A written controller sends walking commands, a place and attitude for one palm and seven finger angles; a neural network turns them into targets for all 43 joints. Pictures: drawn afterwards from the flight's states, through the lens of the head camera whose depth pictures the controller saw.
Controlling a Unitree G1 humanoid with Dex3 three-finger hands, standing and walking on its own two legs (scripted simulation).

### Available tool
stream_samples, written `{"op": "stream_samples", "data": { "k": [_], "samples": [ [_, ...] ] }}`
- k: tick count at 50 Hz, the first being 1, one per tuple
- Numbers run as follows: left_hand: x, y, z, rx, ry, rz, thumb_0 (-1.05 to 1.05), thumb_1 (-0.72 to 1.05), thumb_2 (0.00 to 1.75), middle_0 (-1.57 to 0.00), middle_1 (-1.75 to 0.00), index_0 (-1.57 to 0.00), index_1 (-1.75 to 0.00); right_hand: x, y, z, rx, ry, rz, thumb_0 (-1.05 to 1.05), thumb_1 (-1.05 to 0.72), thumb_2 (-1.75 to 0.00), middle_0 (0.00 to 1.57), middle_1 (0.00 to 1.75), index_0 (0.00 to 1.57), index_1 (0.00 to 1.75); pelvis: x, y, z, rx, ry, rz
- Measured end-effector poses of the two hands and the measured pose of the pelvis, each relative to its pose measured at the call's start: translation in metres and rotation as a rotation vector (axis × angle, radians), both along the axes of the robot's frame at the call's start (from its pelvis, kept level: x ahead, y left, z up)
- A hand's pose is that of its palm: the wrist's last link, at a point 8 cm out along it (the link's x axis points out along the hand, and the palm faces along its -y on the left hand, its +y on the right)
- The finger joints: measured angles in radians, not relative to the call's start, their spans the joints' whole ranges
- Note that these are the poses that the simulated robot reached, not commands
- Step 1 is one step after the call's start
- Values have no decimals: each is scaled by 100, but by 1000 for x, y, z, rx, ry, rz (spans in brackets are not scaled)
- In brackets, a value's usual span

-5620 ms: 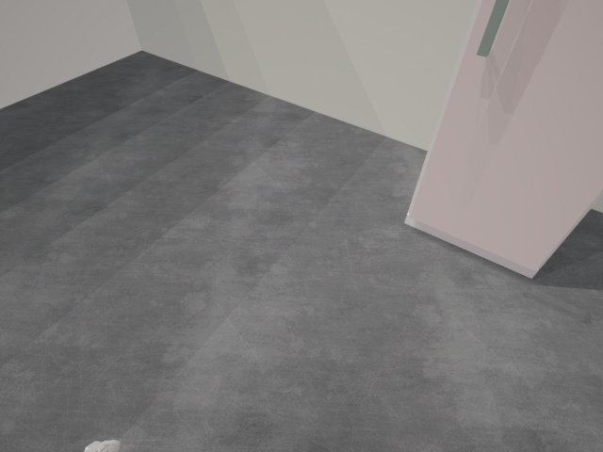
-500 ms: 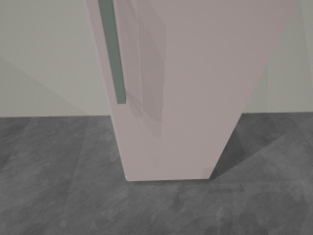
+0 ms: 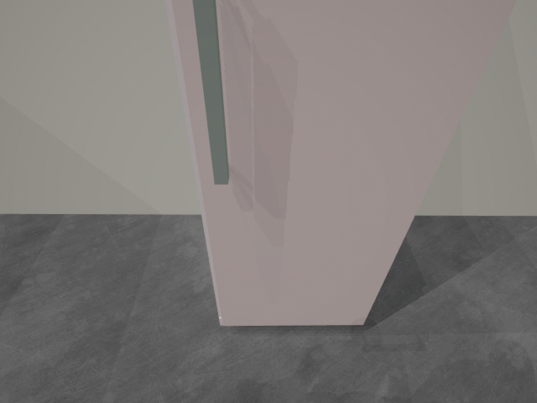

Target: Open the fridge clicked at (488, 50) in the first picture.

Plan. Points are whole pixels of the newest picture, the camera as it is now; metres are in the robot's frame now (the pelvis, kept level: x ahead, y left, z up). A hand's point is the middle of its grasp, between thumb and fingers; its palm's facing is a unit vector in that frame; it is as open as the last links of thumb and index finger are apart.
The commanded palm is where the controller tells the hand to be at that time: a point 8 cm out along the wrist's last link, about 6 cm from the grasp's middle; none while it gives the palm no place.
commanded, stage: look again from close up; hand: left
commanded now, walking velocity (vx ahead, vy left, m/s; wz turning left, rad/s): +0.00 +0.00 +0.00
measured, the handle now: (214, 82) +0.53 +0.13 +0.25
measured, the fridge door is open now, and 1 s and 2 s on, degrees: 0 0 0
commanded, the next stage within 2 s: none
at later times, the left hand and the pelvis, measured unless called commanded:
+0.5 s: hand out of the picture +0.03 +0.24 -0.16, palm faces -0.02 -0.95 -0.30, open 7.4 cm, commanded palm none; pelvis +0.00 +0.01 +0.01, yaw +0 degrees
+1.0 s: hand out of the picture +0.04 +0.23 -0.16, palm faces +0.00 -0.96 -0.28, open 7.4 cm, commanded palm none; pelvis +0.01 +0.01 +0.01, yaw +1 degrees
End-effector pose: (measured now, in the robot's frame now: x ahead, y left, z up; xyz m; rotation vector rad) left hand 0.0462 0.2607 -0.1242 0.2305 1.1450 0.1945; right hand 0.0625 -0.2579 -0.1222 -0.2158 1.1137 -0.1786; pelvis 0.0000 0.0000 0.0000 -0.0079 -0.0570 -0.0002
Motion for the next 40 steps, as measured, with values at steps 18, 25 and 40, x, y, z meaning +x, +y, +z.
{"op": "stream_samples", "data": {
  "k": [18, 25, 40],
  "samples": [
    [-17, 27, 7, 37, 87, -22, 1, 91, 90, -21, -30, -20, -30, -28, -16, 5, -37, 120, 6, 0, -90, -90, 20, 30, 20, 30, -7, 6, 6, 1, 18, 6],
    [-25, 22, 3, 19, 133, -15, 1, 91, 90, -21, -30, -20, -30, -32, -11, 4, -28, 155, -1, 0, -90, -90, 20, 30, 20, 30, -4, 8, 8, 1, 13, 7],
    [-16, 13, 2, -1, 122, -11, 1, 91, 90, -21, -30, -20, -30, -9, 1, 4, -4, 124, 14, 0, -90, -90, 20, 30, 20, 30, 1, 9, 10, 3, 11, 11]
  ]
}}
